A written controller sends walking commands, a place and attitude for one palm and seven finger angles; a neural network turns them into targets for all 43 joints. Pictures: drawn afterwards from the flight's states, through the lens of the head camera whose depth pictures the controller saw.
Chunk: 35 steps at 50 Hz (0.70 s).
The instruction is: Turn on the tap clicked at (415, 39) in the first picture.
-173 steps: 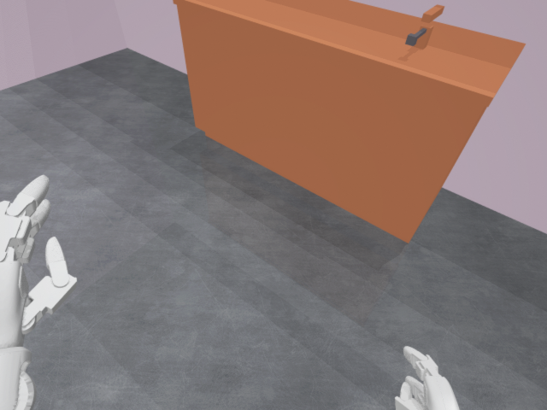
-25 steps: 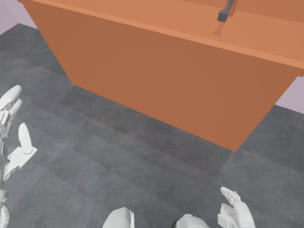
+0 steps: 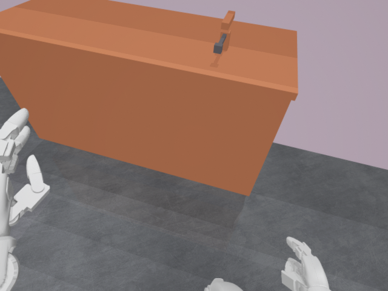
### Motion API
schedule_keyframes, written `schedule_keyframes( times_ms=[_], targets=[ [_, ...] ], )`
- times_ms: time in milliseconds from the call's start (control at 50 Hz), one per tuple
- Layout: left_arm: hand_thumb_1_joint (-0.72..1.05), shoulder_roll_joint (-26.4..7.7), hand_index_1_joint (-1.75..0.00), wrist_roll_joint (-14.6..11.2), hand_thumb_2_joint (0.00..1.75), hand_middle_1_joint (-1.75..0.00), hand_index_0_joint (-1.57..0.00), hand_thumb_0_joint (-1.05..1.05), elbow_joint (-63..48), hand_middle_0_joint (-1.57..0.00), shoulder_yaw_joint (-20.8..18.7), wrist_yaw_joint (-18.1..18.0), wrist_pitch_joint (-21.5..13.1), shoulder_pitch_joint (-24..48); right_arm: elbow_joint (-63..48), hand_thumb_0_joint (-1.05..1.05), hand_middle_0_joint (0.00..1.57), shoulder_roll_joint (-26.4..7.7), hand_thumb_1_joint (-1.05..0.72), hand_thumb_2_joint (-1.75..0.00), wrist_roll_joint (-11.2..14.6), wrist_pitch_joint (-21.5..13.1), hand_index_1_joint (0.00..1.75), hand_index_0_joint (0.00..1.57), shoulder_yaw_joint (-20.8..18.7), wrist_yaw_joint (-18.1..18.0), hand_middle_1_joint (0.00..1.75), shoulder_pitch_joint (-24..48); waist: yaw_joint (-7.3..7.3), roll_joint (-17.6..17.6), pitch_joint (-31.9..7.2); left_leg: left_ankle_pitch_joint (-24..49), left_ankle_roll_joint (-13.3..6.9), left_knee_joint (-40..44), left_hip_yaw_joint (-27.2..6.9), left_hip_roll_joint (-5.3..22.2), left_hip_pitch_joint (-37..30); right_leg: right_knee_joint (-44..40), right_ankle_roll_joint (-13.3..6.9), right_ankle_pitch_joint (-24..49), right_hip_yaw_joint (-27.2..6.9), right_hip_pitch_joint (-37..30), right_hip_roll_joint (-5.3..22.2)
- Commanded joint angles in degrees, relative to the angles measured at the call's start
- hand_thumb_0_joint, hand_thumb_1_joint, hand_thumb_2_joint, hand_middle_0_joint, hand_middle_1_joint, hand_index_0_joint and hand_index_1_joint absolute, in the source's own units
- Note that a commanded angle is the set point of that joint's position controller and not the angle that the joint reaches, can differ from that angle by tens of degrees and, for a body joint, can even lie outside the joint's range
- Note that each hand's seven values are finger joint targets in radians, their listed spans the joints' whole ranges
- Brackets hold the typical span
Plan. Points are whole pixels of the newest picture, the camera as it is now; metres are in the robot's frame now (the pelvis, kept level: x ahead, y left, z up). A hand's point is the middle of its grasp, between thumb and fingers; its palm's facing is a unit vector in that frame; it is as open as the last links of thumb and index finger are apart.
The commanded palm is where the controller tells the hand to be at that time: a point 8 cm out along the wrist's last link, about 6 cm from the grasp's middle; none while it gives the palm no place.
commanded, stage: turn to face it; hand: left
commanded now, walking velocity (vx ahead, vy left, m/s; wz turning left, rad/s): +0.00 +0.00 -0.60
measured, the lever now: (218, 48) +0.88 +0.01 +0.09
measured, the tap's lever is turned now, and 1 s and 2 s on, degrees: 0 0 0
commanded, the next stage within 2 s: take the last steps up to it in 0.80 s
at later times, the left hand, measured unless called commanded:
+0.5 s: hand (153, 195) +0.21 +0.09 +0.19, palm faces +0.02 -0.83 -0.56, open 7.4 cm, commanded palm +0.17 +0.16 +0.18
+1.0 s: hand (206, 233) +0.17 +0.01 +0.18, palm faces -0.08 -0.88 -0.47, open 7.4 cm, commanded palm +0.13 +0.10 +0.18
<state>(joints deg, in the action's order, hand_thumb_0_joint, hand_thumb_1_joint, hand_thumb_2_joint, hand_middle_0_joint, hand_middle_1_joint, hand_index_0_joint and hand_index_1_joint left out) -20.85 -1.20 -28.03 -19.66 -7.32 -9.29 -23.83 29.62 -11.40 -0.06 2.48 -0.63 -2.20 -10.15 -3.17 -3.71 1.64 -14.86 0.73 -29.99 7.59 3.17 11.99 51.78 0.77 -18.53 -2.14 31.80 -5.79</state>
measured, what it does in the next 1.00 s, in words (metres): walks backwards, turning right: right foot, then left foot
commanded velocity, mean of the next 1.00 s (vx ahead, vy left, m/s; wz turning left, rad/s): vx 0.04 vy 0.02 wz -0.36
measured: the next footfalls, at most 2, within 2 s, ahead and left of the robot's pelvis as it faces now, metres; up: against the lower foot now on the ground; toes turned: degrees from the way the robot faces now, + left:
right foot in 0.22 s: +0.01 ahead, -0.18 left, +0.00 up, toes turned -15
left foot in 0.56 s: +0.02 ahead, +0.05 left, +0.00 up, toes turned -16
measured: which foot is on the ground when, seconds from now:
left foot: down 0.00-0.24, up 0.26-0.54, down 0.56-0.88, up 0.90-1.00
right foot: up 0.00-0.20, down 0.22-0.58, up 0.60-0.84, down 0.86-1.00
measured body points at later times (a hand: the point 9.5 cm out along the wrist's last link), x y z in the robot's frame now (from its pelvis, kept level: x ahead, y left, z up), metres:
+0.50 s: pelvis -0.07 -0.05 +0.00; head -0.02 -0.07 +0.44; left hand +0.20 +0.14 +0.22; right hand -0.01 -0.36 -0.09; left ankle -0.02 +0.07 -0.70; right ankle -0.03 -0.17 -0.73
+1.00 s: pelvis -0.14 -0.07 +0.00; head -0.12 -0.10 +0.45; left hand +0.16 +0.06 +0.21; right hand -0.10 -0.34 -0.11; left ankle -0.07 +0.05 -0.68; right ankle -0.17 -0.17 -0.73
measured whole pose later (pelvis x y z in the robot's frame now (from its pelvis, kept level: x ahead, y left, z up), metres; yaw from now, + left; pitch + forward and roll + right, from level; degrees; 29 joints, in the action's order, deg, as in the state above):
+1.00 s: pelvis -0.14 -0.07 +0.00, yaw -29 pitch +0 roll +0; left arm -21.4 -1.4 -29.9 -20.2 -7.6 -11.8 -24.8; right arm 35.3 -10.4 0.9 -2.3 1.1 -1.1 -10.0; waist 0.2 2.8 4.8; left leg -24.8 2.4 -56.2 2.6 4.8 26.4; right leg 33.8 -2.2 -16.3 4.0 17.3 -0.1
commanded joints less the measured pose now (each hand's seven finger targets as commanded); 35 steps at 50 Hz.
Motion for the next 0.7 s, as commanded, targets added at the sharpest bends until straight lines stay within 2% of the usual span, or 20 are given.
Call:
schedule_keyframes(
  times_ms=[0,20,80,160,180,200,220,240,260,280,340,440,500,520,540,560,580,620,660,680],
  targets=[
    [0.9,-7.85,-0.3,-0.12,0.9,-0.3,-0.2,0.0,-13.35,-0.2,-4.52,-0.85,-4.98,5.98,-7.69,0.0,0.2,-6.99,-0.9,-0.9,0.82,-3.81,0.3,0.2,-2.67,1.44,0.3,4.91,1.16,20.67,3.31,-8.51,-7.48,15.92,-4.08,19.92,9.61,17.89,2.11,-5.15,1.17,0.78,7.72],
    [0.9,-7.53,-0.3,0.04,0.9,-0.3,-0.2,0.0,-13.65,-0.2,-4.38,-0.95,-4.84,7.24,-7.24,0.0,0.2,-6.86,-0.9,-0.9,1.22,-4.3,0.3,0.2,-2.62,1.63,0.3,4.22,0.96,19.77,3.51,-7.34,-5.87,15.24,-0.12,18.9,7.1,11.13,2.42,-4.23,3.36,0.46,8.24],
    [0.9,-6.24,-0.3,-0.14,0.9,-0.3,-0.2,0.0,-9.89,-0.2,-2.83,-1.42,-4.71,7.78,-6.83,0.0,0.2,-8.11,-0.9,-0.9,1.45,-5.83,0.3,0.2,-2.66,1.79,0.3,0.59,2.96,16.6,2.73,-2.0,-4.13,13.37,-1.5,18.39,5.86,-4.61,3.35,-6.28,8.09,-7.74,6.31],
    [0.9,-7.85,-0.3,-0.11,0.9,-0.3,-0.2,0.0,-8.29,-0.2,-4.3,-1.33,-4.46,7.97,-6.21,0.0,0.2,-8.82,-0.9,-0.9,1.34,-7.51,0.3,0.2,-3.09,1.61,0.3,-0.36,2.82,14.99,-2.92,9.4,-1.36,0.92,2.34,16.56,1.31,-20.99,3.11,0.7,11.99,-17.32,4.03],
    [0.9,-8.91,-0.3,0.05,0.9,-0.3,-0.2,0.0,-9.17,-0.2,-5.15,-1.39,-4.68,7.87,-6.04,0.0,0.2,-8.6,-0.9,-0.9,1.48,-7.72,0.3,0.2,-3.15,1.89,0.3,-0.48,2.68,12.7,-4.91,9.27,-0.25,-4.36,3.21,15.02,1.75,-25.57,2.04,6.28,10.24,-21.32,5.25],
    [0.9,-11.1,-0.3,0.25,0.9,-0.3,-0.2,0.0,-10.95,-0.2,-6.66,-1.64,-5.19,7.32,-5.96,0.0,0.2,-7.46,-0.9,-0.9,1.7,-7.66,0.3,0.2,-3.08,2.12,0.3,-0.81,2.74,4.52,-8.04,4.92,1.37,-13.73,4.61,11.62,3.81,-28.56,-0.79,16.05,3.36,-25.84,10.77],
    [0.9,-14.33,-0.3,0.54,0.9,-0.3,-0.2,0.0,-11.33,-0.2,-9.4,-2.24,-5.52,3.99,-7.2,0.0,0.2,-5.57,-0.9,-0.9,1.45,-7.34,0.3,0.2,-2.46,1.97,0.3,1.03,1.81,-7.65,-9.81,-15.89,3.47,-25.41,3.39,4.57,17.46,-27.24,-7.26,39.63,-14.88,-33.31,21.04],
    [0.9,-16.72,-0.3,-0.58,0.9,-0.3,-0.2,0.0,-13.25,-0.2,-12.85,-3.0,-5.99,2.5,-7.48,0.0,0.2,-4.85,-0.9,-0.9,0.87,-7.12,0.3,0.2,-1.05,1.73,0.3,4.98,0.15,-10.55,-10.15,-22.82,4.09,-35.1,-2.33,2.56,24.03,-26.81,-10.43,54.38,-19.23,-34.1,25.61],
    [0.9,-14.91,-0.3,-1.39,0.9,-0.3,-0.2,0.0,-12.81,-0.2,-11.64,-2.41,-4.94,-0.36,-6.97,0.0,0.2,-5.63,-0.9,-0.9,1.88,-6.25,0.3,0.2,-2.44,1.65,0.3,4.26,1.05,-11.9,-13.33,-19.1,3.77,-38.58,-7.85,3.94,22.29,-27.06,-9.81,45.74,-19.49,-32.46,24.1],
    [0.9,-15.87,-0.3,-1.83,0.9,-0.3,-0.2,0.0,-16.98,-0.2,-13.16,-2.28,-5.26,-3.54,-8.19,0.0,0.2,-5.12,-0.9,-0.9,1.64,-5.53,0.3,0.2,-2.0,1.75,0.3,4.91,1.19,-8.82,-12.53,-16.34,3.97,-40.39,-8.96,4.08,24.19,-26.42,-10.96,41.13,-20.17,-32.6,23.5],
    [0.9,-15.81,-0.3,-2.84,0.9,-0.3,-0.2,0.0,-21.09,-0.2,-16.95,-2.63,-7.01,-10.5,-6.8,0.0,0.2,-3.96,-0.9,-0.9,1.26,-3.13,0.3,0.2,-0.81,1.96,0.3,6.55,1.79,-1.25,-15.84,-12.3,4.52,-33.01,-7.49,3.27,22.28,-25.74,-10.59,36.16,-12.89,-33.74,20.09],
    [0.9,-14.04,-0.3,-2.62,0.9,-0.3,-0.2,0.0,-18.75,-0.2,-16.13,-2.77,-6.38,-11.02,-6.29,0.0,0.2,-5.93,-0.9,-0.9,1.06,-2.98,0.3,0.2,-2.49,1.19,0.3,5.05,1.82,-2.56,-12.41,-10.79,3.26,-15.82,-5.33,0.87,10.38,-29.82,-10.92,19.71,-15.3,-22.04,18.4],
    [0.9,-12.04,-0.3,-2.23,0.9,-0.3,-0.2,0.0,-14.16,-0.2,-14.04,-2.36,-5.37,-10.29,-5.59,0.0,0.2,-6.94,-0.9,-0.9,1.24,-3.35,0.3,0.2,-2.7,0.74,0.3,2.33,3.16,-1.04,-10.24,-5.13,1.91,-1.3,-4.92,0.23,-1.54,-30.53,-7.7,5.99,-15.72,-11.68,15.9],
    [0.9,-10.9,-0.3,-2.31,0.9,-0.3,-0.2,0.0,-13.86,-0.2,-12.26,-2.03,-5.35,-9.0,-5.55,0.0,0.2,-7.53,-0.9,-0.9,1.38,-3.45,0.3,0.2,-2.92,0.34,0.3,1.5,4.01,1.45,-9.76,-2.83,0.95,4.97,-5.72,2.0,-6.03,-26.93,-5.54,3.31,-12.83,-8.95,13.66],
    [0.9,-11.15,-0.3,-1.92,0.9,-0.3,-0.2,0.0,-14.35,-0.2,-12.11,-1.88,-5.93,-6.97,-6.07,0.0,0.2,-8.49,-0.9,-0.9,0.94,-3.7,0.3,0.2,-3.13,-0.28,0.3,2.02,3.68,8.54,-7.61,-4.34,-2.02,11.29,-12.29,8.16,-6.89,-19.09,-3.1,-0.16,-10.05,-4.23,8.55],
    [0.9,-10.64,-0.3,-1.19,0.9,-0.3,-0.2,0.0,-14.46,-0.2,-11.59,-1.85,-6.34,-5.56,-6.79,0.0,0.2,-9.54,-0.9,-0.9,0.78,-3.88,0.3,0.2,-3.33,-0.49,0.3,3.11,2.69,19.72,-5.92,2.11,-6.84,14.75,-22.74,18.99,-4.13,-4.93,-0.13,-11.17,-2.84,-0.31,3.3],
    [0.9,-11.03,-0.3,-0.39,0.9,-0.3,-0.2,0.0,-12.47,-0.2,-11.16,-1.82,-6.74,-4.97,-6.61,0.0,0.2,-8.22,-0.9,-0.9,1.06,-4.56,0.3,0.2,-3.15,-0.53,0.3,3.13,2.25,19.76,-4.83,2.65,-10.17,16.08,-24.07,23.05,2.04,8.77,0.7,-11.88,0.51,-1.52,3.24],
    [0.9,-10.87,-0.3,0.37,0.9,-0.3,-0.2,0.0,-12.7,-0.2,-9.14,-1.44,-7.1,1.04,-5.23,0.0,0.2,-6.85,-0.9,-0.9,0.59,-5.88,0.3,0.2,-2.52,-0.29,0.3,4.01,2.74,17.7,-0.91,-2.74,-10.31,15.92,-18.91,21.55,10.4,16.61,1.23,-7.2,-1.15,-3.19,6.22],
    [0.9,-5.94,-0.3,0.71,0.9,-0.3,-0.2,0.0,-12.13,-0.2,-2.77,-0.98,-6.3,3.98,-4.75,0.0,0.2,-7.93,-0.9,-0.9,1.21,-6.61,0.3,0.2,-2.91,0.27,0.3,3.21,2.73,16.62,1.1,-0.5,-7.85,13.22,-9.34,17.27,9.1,9.05,1.78,-6.35,2.58,-3.85,7.08],
    [0.9,-5.68,-0.3,0.88,0.9,-0.3,-0.2,0.0,-13.42,-0.2,-1.58,-1.18,-6.1,6.0,-4.8,0.0,0.2,-8.12,-0.9,-0.9,1.34,-7.27,0.3,0.2,-2.9,0.4,0.3,2.48,2.91,17.98,0.85,-0.49,-6.69,12.77,-7.46,16.0,8.92,3.99,2.0,-6.66,4.72,-6.19,6.7]
  ],
)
